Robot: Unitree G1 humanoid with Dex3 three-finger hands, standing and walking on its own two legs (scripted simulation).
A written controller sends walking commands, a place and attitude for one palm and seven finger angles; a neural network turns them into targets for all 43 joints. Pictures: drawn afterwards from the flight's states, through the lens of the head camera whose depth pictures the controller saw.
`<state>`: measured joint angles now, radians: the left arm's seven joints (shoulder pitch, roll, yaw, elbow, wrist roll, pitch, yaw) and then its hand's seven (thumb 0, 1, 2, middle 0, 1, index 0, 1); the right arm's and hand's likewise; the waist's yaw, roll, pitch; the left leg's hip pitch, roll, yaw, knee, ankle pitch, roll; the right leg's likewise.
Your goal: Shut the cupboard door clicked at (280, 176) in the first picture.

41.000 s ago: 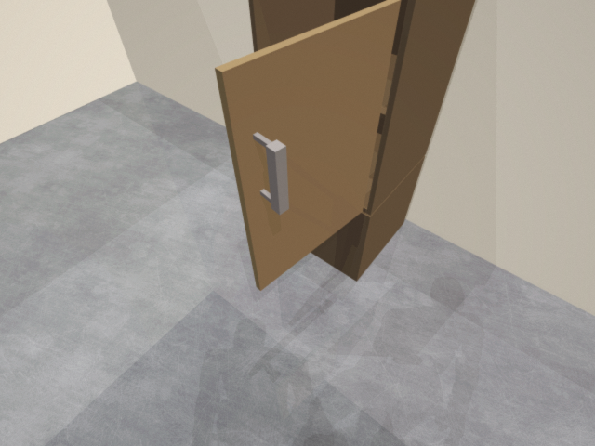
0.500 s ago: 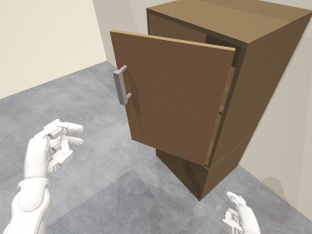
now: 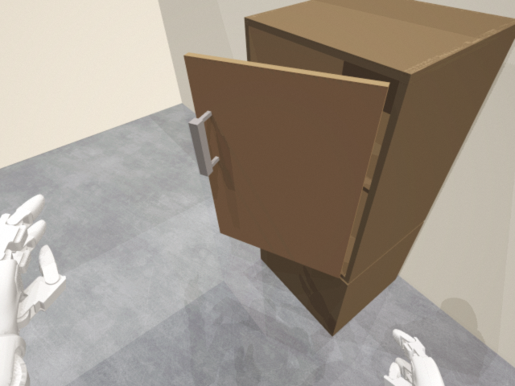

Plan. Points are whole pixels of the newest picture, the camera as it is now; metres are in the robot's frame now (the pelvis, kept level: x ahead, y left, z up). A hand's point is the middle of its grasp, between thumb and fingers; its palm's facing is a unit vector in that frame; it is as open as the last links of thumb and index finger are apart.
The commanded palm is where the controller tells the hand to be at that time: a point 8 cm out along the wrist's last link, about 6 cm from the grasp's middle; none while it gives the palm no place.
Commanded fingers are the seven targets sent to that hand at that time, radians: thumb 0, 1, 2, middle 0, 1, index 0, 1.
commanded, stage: draw the hand back to the body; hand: left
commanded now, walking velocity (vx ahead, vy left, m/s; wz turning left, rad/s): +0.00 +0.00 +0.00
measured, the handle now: (206, 143) +0.62 +0.20 +0.05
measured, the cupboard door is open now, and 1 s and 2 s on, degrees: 27 27 27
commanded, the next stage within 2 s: step back with the hand held close in 0.12 s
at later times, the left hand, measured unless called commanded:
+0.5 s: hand (54, 276) +0.19 +0.27 +0.15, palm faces +0.39 -0.78 -0.49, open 7.4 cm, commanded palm +0.13 +0.31 +0.17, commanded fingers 0.00 0.90 0.90 -0.20 -0.30 -0.20 -0.30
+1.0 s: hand out of the picture +0.08 +0.29 +0.16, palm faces +0.51 -0.74 -0.43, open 7.4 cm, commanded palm +0.02 +0.32 +0.17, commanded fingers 0.00 0.90 0.90 -0.20 -0.30 -0.20 -0.30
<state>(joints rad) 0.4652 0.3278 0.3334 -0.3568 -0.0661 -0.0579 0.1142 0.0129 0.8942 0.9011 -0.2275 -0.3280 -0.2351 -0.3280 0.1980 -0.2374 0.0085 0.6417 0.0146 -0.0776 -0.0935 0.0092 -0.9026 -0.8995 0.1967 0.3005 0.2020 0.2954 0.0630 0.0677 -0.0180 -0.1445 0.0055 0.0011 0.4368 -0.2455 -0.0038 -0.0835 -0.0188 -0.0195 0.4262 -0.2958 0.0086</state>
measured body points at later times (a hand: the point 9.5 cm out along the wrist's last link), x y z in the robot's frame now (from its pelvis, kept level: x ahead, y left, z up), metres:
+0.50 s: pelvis -0.01 +0.01 +0.00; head -0.01 -0.01 +0.45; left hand +0.17 +0.31 +0.18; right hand +0.16 -0.24 -0.10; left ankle +0.00 +0.12 -0.74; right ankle -0.04 -0.12 -0.74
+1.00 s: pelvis -0.11 +0.01 -0.02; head -0.12 +0.02 +0.43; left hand +0.05 +0.33 +0.18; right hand +0.06 -0.22 -0.10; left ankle -0.01 +0.13 -0.74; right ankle -0.04 -0.12 -0.74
